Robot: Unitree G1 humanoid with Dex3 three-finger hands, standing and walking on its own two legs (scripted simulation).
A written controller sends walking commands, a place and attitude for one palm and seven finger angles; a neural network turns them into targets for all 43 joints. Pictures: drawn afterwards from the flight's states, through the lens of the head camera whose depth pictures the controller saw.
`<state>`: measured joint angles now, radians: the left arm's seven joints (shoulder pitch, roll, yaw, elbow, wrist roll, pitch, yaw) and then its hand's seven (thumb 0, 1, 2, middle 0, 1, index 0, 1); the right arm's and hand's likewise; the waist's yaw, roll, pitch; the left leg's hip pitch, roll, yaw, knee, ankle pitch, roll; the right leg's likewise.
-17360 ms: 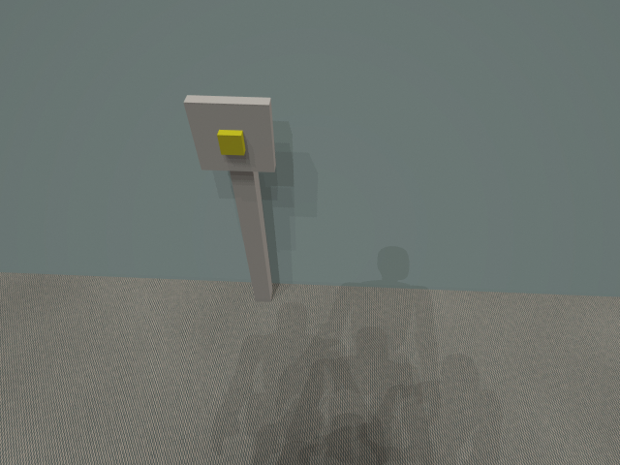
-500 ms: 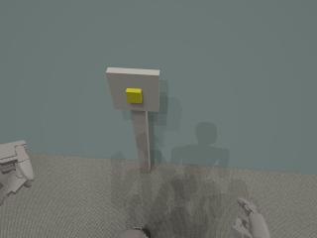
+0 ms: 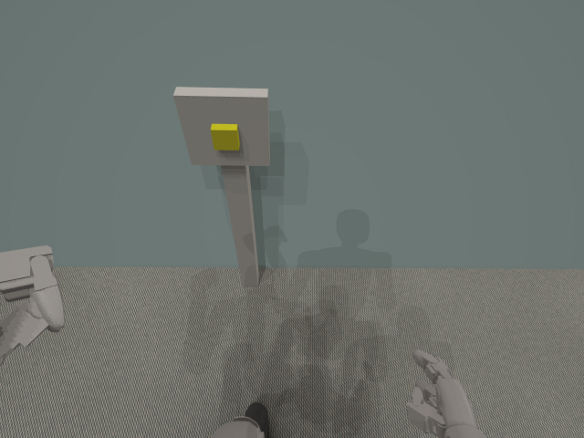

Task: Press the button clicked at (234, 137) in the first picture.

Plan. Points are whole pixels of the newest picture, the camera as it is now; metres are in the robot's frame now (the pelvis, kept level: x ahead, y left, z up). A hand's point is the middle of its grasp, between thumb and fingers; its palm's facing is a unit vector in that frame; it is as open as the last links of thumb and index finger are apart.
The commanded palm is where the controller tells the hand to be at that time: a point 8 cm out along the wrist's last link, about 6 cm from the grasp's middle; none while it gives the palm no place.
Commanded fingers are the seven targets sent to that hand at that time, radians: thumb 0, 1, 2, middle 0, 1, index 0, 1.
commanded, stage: stop stepping back and stand still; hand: left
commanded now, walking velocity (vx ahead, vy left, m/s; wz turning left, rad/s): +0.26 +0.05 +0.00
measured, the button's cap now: (225, 136) +0.67 +0.18 -0.01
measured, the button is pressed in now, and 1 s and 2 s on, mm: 0 0 0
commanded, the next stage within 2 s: let the arm hang, fingers relaxed in 0.74 s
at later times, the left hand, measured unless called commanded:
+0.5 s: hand out of the picture +0.16 +0.26 +0.18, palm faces +0.41 -0.81 -0.42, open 3.1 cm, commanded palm +0.09 +0.30 +0.19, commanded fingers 0.00 0.90 0.90 -1.30 -1.50 -1.30 -1.50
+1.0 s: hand (81, 434) +0.13 +0.28 -0.06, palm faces +0.08 -0.90 -0.43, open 3.0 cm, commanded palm none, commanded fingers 0.00 0.90 0.90 -0.97 -1.14 -0.97 -1.14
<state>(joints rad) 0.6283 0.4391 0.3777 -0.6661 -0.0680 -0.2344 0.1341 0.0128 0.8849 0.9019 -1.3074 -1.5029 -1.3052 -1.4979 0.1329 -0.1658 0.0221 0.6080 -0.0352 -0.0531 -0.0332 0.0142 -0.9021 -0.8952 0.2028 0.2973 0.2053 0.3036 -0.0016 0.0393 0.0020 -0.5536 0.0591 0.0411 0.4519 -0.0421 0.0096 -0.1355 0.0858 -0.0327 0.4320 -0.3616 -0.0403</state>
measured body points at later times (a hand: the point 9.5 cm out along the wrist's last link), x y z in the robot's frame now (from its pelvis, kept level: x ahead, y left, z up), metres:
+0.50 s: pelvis -0.03 +0.02 +0.00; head -0.05 +0.03 +0.45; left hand +0.13 +0.31 +0.20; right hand +0.10 -0.23 -0.08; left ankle +0.08 +0.10 -0.73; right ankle -0.09 -0.09 -0.72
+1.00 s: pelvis -0.06 +0.03 -0.01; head -0.04 +0.01 +0.44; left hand +0.13 +0.33 -0.03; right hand +0.12 -0.22 -0.11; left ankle +0.04 +0.12 -0.73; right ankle -0.08 -0.08 -0.73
